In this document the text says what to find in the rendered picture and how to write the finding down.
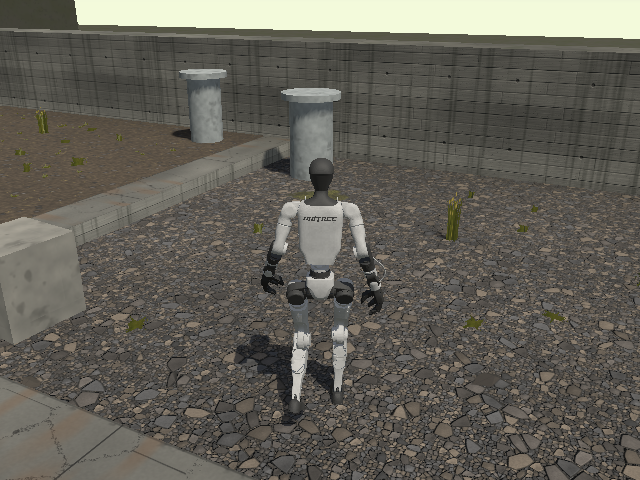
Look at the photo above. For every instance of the left robot shin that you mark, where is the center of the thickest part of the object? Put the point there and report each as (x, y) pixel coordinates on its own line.
(298, 366)

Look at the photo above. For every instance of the right robot hand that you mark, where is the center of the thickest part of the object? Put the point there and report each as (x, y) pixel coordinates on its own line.
(378, 300)

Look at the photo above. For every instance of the right robot upper arm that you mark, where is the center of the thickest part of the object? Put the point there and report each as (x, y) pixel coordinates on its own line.
(352, 212)

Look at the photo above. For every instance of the left robot thigh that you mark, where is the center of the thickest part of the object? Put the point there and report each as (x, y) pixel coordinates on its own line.
(298, 302)

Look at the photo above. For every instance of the left robot upper arm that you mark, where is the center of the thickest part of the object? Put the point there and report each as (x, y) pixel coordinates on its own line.
(289, 210)

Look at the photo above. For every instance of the robot left forearm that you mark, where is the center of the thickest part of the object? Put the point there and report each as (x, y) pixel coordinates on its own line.
(271, 262)

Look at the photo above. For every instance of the left robot hand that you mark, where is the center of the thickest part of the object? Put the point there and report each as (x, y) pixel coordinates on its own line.
(274, 280)

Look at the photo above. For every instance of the robot right forearm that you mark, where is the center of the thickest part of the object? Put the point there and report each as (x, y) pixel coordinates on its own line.
(369, 271)

